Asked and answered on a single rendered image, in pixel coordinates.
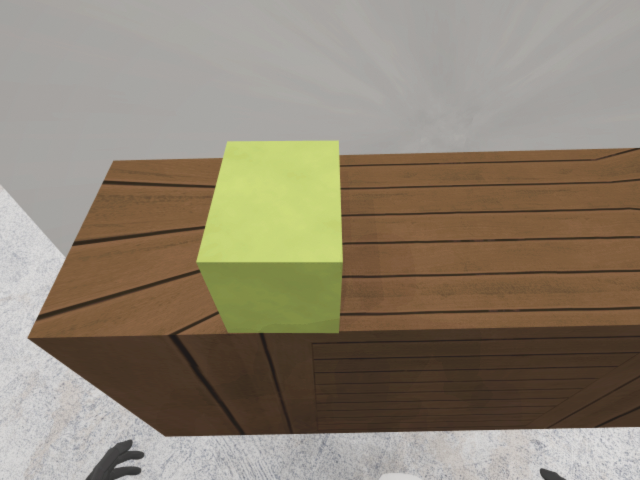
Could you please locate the carton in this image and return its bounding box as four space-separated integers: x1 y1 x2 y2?
196 141 343 333

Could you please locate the pedestal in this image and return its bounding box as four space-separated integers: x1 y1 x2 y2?
28 148 640 437

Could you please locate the left robot hand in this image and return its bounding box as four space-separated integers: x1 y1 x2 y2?
85 440 145 480

